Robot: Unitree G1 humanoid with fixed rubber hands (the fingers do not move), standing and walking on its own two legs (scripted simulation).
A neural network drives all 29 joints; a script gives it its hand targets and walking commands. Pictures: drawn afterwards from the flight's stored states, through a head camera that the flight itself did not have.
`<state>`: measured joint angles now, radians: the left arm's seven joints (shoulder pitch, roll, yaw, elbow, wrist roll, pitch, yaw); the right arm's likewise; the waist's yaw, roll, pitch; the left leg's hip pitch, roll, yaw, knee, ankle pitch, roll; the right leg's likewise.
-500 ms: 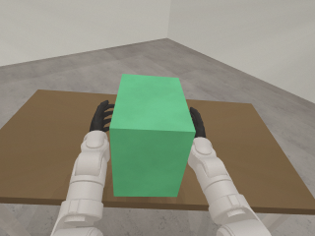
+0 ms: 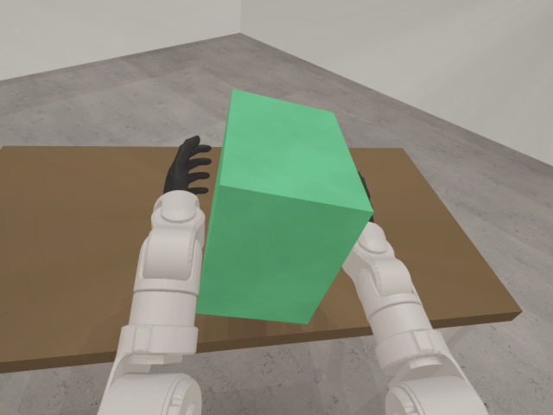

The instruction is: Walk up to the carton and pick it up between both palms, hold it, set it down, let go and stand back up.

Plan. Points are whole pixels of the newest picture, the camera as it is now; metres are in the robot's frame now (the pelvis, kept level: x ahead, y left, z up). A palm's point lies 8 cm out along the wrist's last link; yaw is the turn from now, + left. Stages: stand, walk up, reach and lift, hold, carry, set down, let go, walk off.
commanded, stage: hold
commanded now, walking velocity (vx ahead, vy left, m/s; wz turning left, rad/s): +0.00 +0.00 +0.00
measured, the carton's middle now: (269, 205) +0.40 -0.02 +0.13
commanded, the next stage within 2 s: none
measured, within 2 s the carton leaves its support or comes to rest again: neither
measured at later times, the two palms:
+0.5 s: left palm (174, 197) +0.37 +0.11 +0.17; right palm (356, 215) +0.36 -0.15 +0.14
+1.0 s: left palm (169, 192) +0.36 +0.11 +0.19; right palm (359, 214) +0.35 -0.14 +0.16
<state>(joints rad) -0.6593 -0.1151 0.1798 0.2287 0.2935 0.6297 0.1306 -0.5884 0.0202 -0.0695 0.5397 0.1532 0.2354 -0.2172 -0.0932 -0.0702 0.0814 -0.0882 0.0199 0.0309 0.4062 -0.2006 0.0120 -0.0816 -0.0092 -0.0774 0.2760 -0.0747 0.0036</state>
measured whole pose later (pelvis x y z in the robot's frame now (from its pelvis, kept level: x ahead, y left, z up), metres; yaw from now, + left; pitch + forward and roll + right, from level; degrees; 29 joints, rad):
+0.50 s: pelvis +0.01 -0.02 +0.00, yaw +3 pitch -10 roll -2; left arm -0.55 -0.10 0.17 0.04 0.29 0.69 0.08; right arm -0.52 0.02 0.02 0.36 0.20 0.32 -0.28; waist -0.12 -0.04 0.13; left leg -0.01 0.03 -0.02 0.40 -0.22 -0.01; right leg 0.01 0.00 -0.12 0.28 -0.11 -0.01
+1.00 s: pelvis -0.01 -0.02 +0.00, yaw +1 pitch -11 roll -1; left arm -0.64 -0.10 0.22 0.09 0.34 0.76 0.06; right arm -0.60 0.05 -0.05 0.43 0.16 0.35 -0.25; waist -0.10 -0.06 0.12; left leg -0.01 0.02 0.00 0.40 -0.19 0.00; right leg -0.01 0.00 -0.10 0.30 -0.10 -0.01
